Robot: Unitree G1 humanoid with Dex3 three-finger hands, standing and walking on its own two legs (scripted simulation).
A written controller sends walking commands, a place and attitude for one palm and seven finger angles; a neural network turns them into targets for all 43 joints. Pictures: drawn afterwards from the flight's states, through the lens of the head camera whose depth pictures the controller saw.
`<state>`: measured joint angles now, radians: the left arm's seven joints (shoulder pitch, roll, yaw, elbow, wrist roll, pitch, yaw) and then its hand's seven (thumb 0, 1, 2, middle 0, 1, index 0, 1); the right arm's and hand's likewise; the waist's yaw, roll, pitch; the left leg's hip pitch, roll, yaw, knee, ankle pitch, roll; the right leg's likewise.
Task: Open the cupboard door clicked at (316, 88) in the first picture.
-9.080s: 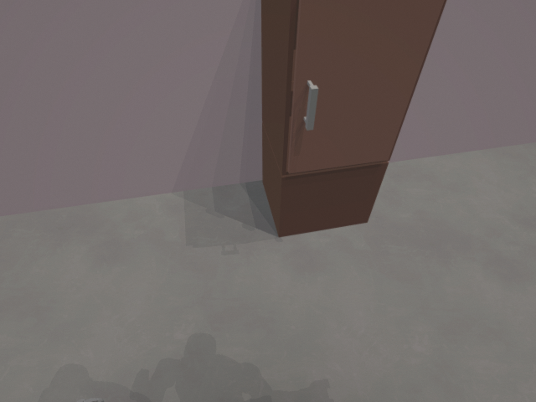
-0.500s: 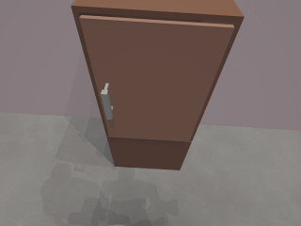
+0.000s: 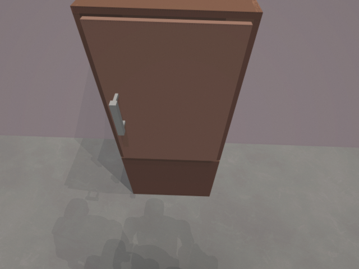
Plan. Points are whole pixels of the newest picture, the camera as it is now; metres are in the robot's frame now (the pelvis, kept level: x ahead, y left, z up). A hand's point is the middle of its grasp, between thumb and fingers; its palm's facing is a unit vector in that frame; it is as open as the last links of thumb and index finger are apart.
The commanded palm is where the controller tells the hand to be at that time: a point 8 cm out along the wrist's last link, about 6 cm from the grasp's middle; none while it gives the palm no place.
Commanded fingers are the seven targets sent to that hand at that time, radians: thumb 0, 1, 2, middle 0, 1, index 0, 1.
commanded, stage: come to a stop and stand still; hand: left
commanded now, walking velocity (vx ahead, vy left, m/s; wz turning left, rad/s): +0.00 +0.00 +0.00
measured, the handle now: (118, 114) +0.57 +0.24 -0.04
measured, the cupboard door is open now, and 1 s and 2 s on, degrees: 0 0 0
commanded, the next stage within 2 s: look again from close up in 0.36 s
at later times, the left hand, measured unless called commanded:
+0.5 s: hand out of the picture -0.04 +0.17 -0.17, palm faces +0.03 -0.99 -0.17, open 7.3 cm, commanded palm none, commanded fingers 0.00 0.90 0.90 -0.20 -0.30 -0.20 -0.30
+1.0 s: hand out of the picture +0.01 +0.20 -0.16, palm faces +0.01 -0.98 -0.22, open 7.3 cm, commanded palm none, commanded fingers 0.00 0.90 0.90 -0.20 -0.30 -0.20 -0.30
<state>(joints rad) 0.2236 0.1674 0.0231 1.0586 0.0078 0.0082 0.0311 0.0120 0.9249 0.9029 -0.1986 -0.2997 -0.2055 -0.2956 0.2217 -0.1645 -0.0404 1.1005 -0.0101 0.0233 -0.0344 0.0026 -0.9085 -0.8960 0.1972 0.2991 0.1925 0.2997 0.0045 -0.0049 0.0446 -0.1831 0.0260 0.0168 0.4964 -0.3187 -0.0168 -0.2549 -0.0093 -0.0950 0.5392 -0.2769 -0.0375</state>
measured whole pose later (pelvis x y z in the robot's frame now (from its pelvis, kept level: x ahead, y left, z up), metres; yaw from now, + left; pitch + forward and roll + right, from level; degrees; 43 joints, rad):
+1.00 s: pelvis -0.01 +0.03 +0.01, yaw -1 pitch -2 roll +1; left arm 0.28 0.15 0.00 1.10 0.01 -0.02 0.03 0.01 0.92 0.90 -0.20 -0.30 -0.20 -0.30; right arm 0.31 -0.15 0.01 1.09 -0.02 -0.03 -0.03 0.01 -0.91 -0.90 0.20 0.30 0.19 0.30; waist 0.00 0.02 0.01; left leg -0.15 -0.02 0.06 0.44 -0.27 0.02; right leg -0.23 -0.05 -0.05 0.49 -0.23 0.00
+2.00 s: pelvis -0.04 +0.02 -0.09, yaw +0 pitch +17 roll -2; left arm 0.29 0.28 0.30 0.14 -0.33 -0.42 -0.35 0.01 0.01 0.52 -0.26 -0.88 -0.27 -0.87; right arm 0.29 -0.25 -0.02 0.58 0.03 -0.22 -0.06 0.01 -0.90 -0.90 0.20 0.30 0.20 0.30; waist -0.02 0.02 -0.14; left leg -0.95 0.03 -0.01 1.21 -0.56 0.01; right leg -0.97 -0.04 -0.10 1.16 -0.47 -0.02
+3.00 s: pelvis -0.03 +0.02 -0.08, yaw -1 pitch +17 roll -2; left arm 0.02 0.39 0.44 0.41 -0.35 -0.39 -0.47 -0.01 -0.49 0.30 -0.30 -1.20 -0.30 -1.20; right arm 0.29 -0.28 0.01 0.54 0.03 -0.17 -0.05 0.01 -0.90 -0.90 0.20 0.30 0.20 0.30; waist -0.03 0.00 -0.13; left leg -0.90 0.03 0.00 1.15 -0.54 0.01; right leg -0.93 -0.03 -0.09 1.09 -0.45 -0.02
